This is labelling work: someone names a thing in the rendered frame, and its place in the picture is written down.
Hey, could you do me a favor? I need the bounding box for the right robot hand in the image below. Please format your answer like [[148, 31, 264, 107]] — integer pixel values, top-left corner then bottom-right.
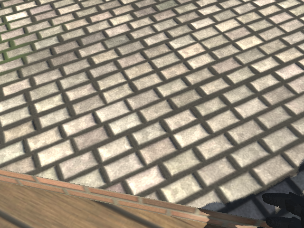
[[257, 192, 304, 228]]

